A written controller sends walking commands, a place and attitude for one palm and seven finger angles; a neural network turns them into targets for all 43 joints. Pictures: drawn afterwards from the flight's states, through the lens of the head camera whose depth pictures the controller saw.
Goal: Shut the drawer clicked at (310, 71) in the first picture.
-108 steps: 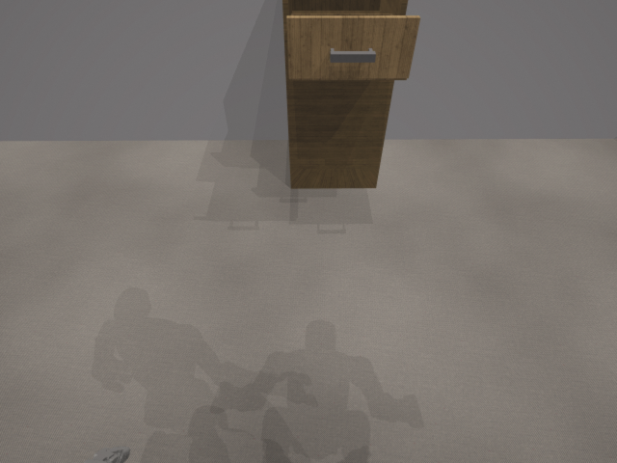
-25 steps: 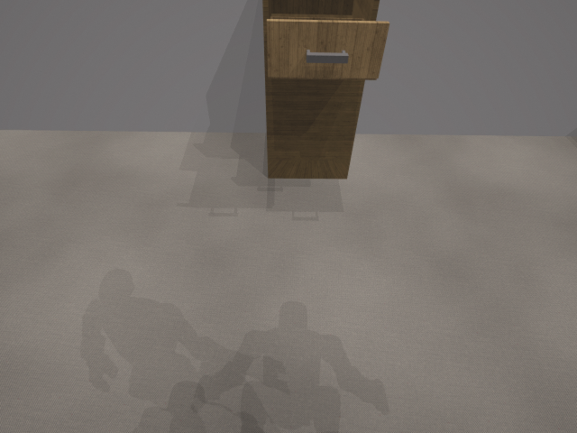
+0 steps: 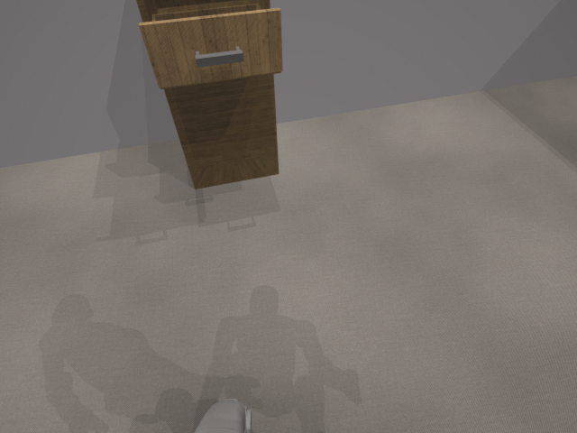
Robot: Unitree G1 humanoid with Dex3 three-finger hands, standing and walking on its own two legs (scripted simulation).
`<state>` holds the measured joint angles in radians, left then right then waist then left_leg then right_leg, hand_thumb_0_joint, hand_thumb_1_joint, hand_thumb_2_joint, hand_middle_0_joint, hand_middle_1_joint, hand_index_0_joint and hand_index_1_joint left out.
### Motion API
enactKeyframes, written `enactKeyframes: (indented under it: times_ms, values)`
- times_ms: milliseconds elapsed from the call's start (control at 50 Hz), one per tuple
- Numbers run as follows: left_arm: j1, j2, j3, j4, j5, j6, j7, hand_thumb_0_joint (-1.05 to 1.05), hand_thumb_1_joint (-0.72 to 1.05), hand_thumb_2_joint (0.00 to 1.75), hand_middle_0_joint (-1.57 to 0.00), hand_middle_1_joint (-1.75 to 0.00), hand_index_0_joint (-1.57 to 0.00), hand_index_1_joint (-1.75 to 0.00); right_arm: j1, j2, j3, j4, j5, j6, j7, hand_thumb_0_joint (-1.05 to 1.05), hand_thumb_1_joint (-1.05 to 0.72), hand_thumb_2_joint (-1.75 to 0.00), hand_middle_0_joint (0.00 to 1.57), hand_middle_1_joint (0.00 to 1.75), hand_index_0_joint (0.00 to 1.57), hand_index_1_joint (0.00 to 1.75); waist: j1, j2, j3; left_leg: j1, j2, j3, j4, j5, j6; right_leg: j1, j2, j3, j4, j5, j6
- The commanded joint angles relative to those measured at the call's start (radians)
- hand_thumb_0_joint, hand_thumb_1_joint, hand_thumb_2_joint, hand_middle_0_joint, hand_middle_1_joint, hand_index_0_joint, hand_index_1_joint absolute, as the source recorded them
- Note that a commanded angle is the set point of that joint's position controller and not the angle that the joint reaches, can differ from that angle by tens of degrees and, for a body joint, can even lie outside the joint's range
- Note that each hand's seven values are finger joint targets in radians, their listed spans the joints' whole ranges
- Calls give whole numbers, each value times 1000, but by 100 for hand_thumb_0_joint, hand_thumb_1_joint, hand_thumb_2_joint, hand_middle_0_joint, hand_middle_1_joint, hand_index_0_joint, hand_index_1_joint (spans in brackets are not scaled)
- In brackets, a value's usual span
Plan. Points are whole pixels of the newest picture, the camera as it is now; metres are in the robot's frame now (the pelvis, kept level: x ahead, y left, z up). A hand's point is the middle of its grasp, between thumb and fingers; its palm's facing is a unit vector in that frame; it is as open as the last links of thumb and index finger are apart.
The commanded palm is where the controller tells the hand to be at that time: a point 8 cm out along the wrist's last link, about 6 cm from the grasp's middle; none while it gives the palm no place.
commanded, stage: walk to a spot facing it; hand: left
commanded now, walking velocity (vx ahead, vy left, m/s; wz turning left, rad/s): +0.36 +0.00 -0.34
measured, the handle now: (218, 55) +1.06 +0.29 +0.02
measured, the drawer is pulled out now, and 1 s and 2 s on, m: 0.29 0.29 0.29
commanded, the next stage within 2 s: turn to face it in 1.18 s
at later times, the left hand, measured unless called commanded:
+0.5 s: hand (161, 350) +0.28 +0.27 -0.19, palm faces -0.12 -0.98 -0.17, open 7.4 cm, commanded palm none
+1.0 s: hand (271, 229) +0.59 +0.10 -0.19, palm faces -0.48 -0.87 -0.10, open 7.4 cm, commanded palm none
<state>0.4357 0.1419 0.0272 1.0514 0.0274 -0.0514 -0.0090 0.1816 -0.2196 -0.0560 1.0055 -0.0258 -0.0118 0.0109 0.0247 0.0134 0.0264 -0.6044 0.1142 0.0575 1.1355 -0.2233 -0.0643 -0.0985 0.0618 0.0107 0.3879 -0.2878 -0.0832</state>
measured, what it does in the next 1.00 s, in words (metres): walks ahead, turning right: left foot, then right foot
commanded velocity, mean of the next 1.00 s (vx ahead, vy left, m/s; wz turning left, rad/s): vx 0.34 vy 0.00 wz -0.50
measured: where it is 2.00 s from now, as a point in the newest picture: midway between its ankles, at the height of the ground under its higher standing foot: (332, 314)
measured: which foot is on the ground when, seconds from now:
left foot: up 0.00-0.26, down 0.28-1.00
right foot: down 0.00-0.28, up 0.30-0.98, down 1.00-1.00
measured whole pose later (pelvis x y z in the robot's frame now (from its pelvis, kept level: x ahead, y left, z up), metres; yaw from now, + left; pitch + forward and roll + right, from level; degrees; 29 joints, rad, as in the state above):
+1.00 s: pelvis +0.42 +0.01 -0.03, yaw -27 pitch +0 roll -1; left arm 0.12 0.15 0.06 0.94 0.04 0.00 -0.04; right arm 0.57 -0.06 -0.01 1.12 -0.02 -0.05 -0.02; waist -0.05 -0.02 0.07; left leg 0.04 0.12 0.44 0.70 -0.46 -0.02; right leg -0.39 0.02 -0.21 0.63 -0.24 -0.13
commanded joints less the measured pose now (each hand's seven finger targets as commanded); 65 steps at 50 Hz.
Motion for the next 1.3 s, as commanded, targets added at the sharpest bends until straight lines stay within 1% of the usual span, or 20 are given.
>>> enactKeyframes:
  times_ms: [0, 160, 220, 240, 280, 340, 400, 440, 540, 760, 840, 900, 940, 960, 980, 1000, 1020, 1040, 1120, 1280]
  values:
    - [83, 164, 39, -25, -7, -36, 25, 0, 90, 90, -20, -30, -20, -30, -85, -44, -13, -103, 3, -19, 9, 0, -90, -90, 20, 30, 20, 30, -2, -115, 58, -159, 11, -18, -41, 90, -5, 50, -250, 221, -157, 406, -77]
    - [136, 158, 37, -6, 2, -27, 45, 0, 90, 90, -20, -30, -20, -30, -267, -5, 5, -188, 10, -43, 18, 0, -90, -90, 20, 30, 20, 30, 55, -145, 89, -38, -47, 47, -395, 39, 32, 128, -237, 227, -94, 691, -71]
    - [57, 201, 51, -19, -3, -30, 46, 0, 90, 90, -20, -30, -20, -30, -3, -47, -9, -112, 9, -57, -6, 0, -90, -90, 20, 30, 20, 30, -74, -136, -42, 362, -118, 72, -578, 62, 75, 53, -210, 185, 146, 907, -37]
    - [37, 196, 57, -29, -12, -32, 42, 0, 90, 90, -20, -30, -20, -30, 173, -102, -21, -60, 5, -60, -17, 0, -90, -90, 20, 30, 20, 30, -145, -111, -130, 615, -69, 18, -607, 136, 92, -69, -173, 161, 329, 753, -12]
    - [109, 106, 48, -56, -30, -31, 20, 0, 90, 90, -20, -30, -20, -30, 347, -261, -53, -20, -3, -58, -27, 0, -90, -90, 20, 30, 20, 30, -137, 274, -321, 912, 410, -594, -778, 204, 261, -445, 23, 42, 942, -256, 46]
    - [-47, 112, 52, -67, -3, -4, 6, 0, 90, 90, -20, -30, -20, -30, 114, -87, -13, -65, 7, -65, -30, 0, -90, -90, 20, 30, 20, 30, -50, 67, 33, 452, 314, -386, -925, -89, 215, -518, -137, 55, 1024, -61, 52]
    - [1, 52, 52, -48, 9, 43, -12, 0, 90, 90, -20, -30, -20, -30, 113, -14, 9, -41, 7, -87, -34, 0, -90, -90, 20, 30, 20, 30, 16, 101, 73, 287, 183, -91, -938, 68, 100, -415, -146, 24, 930, 57, 69]
    - [9, 48, 58, -44, 10, 60, -12, 0, 90, 90, -20, -30, -20, -30, 138, -10, 10, -27, 12, -96, -38, 0, -90, -90, 20, 30, 20, 30, 32, 108, 50, 319, 155, -21, -938, 175, 57, -444, -142, 20, 919, 121, 77]
    - [-96, 61, 71, -82, 11, 81, -18, 0, 90, 90, -20, -30, -20, -30, 233, -8, 12, 3, 18, -100, -47, 0, -90, -90, 20, 30, 20, 30, 15, 109, 80, 420, 151, 51, -938, 313, -6, -615, -150, 16, 893, 233, 97]
    - [-409, 40, 46, -174, 2, 70, -36, 0, 90, 90, -20, -30, -20, -30, 449, -15, 21, 85, 3, -89, -61, 0, -90, -90, 20, 30, 20, 30, -85, 51, 146, 716, 217, 136, -907, 569, 97, -722, -141, -130, 549, 148, 74]
    - [-421, 32, 40, -184, 0, 62, -32, 0, 90, 90, -20, -30, -20, -30, 458, -27, 15, 92, 1, -74, -60, 0, -90, -90, 20, 30, 20, 30, -73, 83, 140, 736, 213, 230, -820, 886, 103, -586, -78, -215, 407, 54, 27]
    - [-281, 67, 53, -156, 1, 44, -25, 0, 90, 90, -20, -30, -20, -30, 401, -81, -5, 69, 5, -69, -54, 0, -90, -90, 20, 30, 20, 30, 0, 140, 30, 763, 227, 285, -597, 1216, 105, -398, -4, -265, 330, -14, -21]
    - [-75, 131, 75, -104, 6, 25, -17, 0, 90, 90, -20, -30, -20, -30, 325, -109, -13, 27, 14, -65, -43, 0, -90, -90, 20, 30, 20, 30, 100, 162, -82, 589, 217, 294, -273, 1063, 86, -61, -6, -233, 195, 34, -52]
    - [40, 211, 92, -76, 6, 15, -12, 0, 90, 90, -20, -30, -20, -30, 307, -76, -12, -4, 30, -62, -30, 0, -90, -90, 20, 30, 20, 30, 147, 24, -182, 325, 155, 290, 41, 588, 61, 229, -167, -10, 131, 133, -140]
    - [94, 290, 109, -68, -10, 9, 2, 0, 90, 90, -20, -30, -20, -30, 258, -4, -5, -57, 38, -72, -29, 0, -90, -90, 20, 30, 20, 30, 133, -139, -250, -4, -41, 203, 371, -327, 1, 395, -446, 545, 38, 394, -288]
    - [52, 315, 116, -75, -27, 16, 15, 0, 90, 90, -20, -30, -20, -30, 171, -19, -12, -85, 29, -68, -33, 0, -90, -90, 20, 30, 20, 30, 113, -61, -182, -103, -18, 26, 430, -315, 28, 348, -480, 551, -43, 399, -313]
    - [-23, 260, 101, -95, -30, 20, 22, 0, 90, 90, -20, -30, -20, -30, 118, -13, -23, -108, 16, -66, -31, 0, -90, -90, 20, 30, 20, 30, 85, 71, 25, -112, 27, -24, 361, -199, 43, 143, -426, 379, -58, 483, -189]
    - [-82, 230, 90, -109, -24, 8, 20, 0, 90, 90, -20, -30, -20, -30, 178, 20, -11, -99, 15, -51, -28, 0, -90, -90, 20, 30, 20, 30, 11, -44, -17, -74, 61, -44, 315, -130, 25, 60, -398, 357, -80, 411, -150]
    - [-149, 157, 67, -112, -1, -24, 27, 0, 90, 90, -20, -30, -20, -30, 194, 19, -15, -73, 0, -15, -26, 0, -90, -90, 20, 30, 20, 30, -73, -3, 51, 62, 67, -29, 112, -96, 0, -220, -289, 161, -117, 435, -129]
    - [-62, 187, 65, -94, -6, -20, 19, 0, 90, 90, -20, -30, -20, -30, -74, 0, 5, -166, 3, -25, -4, 0, -90, -90, 20, 30, 20, 30, 3, -158, -2, 44, -13, 33, -304, 25, -9, -38, -196, 129, -9, 695, -74]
